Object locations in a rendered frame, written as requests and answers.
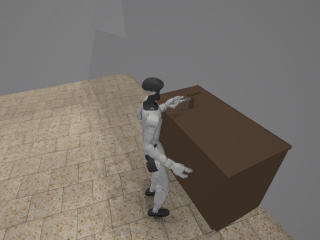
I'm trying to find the right robot forearm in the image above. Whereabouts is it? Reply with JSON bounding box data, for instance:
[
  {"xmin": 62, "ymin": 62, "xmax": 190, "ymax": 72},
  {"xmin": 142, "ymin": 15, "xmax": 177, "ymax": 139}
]
[{"xmin": 145, "ymin": 145, "xmax": 175, "ymax": 169}]

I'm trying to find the left robot thigh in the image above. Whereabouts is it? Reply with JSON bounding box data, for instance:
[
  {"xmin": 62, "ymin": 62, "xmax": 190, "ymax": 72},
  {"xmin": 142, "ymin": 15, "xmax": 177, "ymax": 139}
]
[{"xmin": 157, "ymin": 141, "xmax": 166, "ymax": 156}]

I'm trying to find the right robot thigh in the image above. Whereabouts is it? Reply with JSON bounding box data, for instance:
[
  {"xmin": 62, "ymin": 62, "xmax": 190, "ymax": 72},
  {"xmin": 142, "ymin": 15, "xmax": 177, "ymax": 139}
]
[{"xmin": 146, "ymin": 156, "xmax": 169, "ymax": 193}]

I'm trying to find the counter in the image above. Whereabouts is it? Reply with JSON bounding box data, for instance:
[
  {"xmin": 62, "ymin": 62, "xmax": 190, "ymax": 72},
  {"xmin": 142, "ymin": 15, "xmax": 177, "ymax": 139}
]
[{"xmin": 155, "ymin": 85, "xmax": 292, "ymax": 232}]

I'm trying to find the robot left upper arm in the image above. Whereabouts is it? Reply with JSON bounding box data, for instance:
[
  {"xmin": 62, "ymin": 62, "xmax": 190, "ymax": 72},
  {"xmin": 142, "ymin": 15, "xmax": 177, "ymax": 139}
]
[{"xmin": 136, "ymin": 96, "xmax": 156, "ymax": 120}]

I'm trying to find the robot thigh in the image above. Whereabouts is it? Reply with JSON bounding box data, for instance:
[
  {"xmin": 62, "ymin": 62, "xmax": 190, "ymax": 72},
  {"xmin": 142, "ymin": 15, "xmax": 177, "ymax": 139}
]
[
  {"xmin": 146, "ymin": 156, "xmax": 169, "ymax": 193},
  {"xmin": 157, "ymin": 141, "xmax": 166, "ymax": 156}
]

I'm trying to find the robot right hand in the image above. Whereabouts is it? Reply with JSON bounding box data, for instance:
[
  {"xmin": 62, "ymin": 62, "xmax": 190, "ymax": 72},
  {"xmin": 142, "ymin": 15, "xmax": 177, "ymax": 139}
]
[{"xmin": 172, "ymin": 162, "xmax": 193, "ymax": 179}]

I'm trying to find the robot right upper arm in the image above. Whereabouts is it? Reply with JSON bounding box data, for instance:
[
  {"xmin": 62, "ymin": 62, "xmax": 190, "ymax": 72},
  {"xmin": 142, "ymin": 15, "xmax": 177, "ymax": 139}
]
[{"xmin": 143, "ymin": 112, "xmax": 159, "ymax": 152}]

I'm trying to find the robot left hand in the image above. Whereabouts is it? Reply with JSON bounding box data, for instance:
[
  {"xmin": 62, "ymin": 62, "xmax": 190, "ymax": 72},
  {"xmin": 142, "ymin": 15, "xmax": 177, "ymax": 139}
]
[{"xmin": 164, "ymin": 96, "xmax": 185, "ymax": 109}]

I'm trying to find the left robot forearm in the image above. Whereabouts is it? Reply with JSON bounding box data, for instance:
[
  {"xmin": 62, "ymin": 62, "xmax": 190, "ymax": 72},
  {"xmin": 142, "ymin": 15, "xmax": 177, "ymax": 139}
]
[{"xmin": 159, "ymin": 103, "xmax": 167, "ymax": 112}]

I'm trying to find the tap lever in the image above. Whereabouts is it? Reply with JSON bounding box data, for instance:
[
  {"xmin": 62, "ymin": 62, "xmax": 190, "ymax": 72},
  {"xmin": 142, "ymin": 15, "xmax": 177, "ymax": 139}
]
[{"xmin": 179, "ymin": 97, "xmax": 191, "ymax": 104}]

